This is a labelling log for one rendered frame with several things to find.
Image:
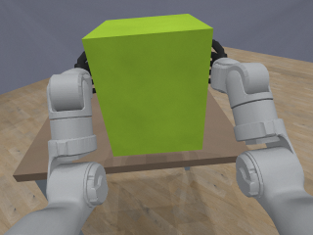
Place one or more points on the robot right hand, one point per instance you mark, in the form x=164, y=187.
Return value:
x=220, y=53

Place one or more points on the robot left hand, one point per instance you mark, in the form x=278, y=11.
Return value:
x=82, y=65

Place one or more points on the robot right forearm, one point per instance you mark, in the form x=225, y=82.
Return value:
x=251, y=100

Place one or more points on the table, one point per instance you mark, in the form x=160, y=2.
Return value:
x=219, y=146

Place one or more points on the robot left forearm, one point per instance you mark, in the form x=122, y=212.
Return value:
x=69, y=97

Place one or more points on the robot left upper arm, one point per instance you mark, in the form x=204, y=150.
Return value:
x=73, y=191

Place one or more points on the carton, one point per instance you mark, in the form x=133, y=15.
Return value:
x=151, y=79

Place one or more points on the robot right upper arm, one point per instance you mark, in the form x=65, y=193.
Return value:
x=274, y=178

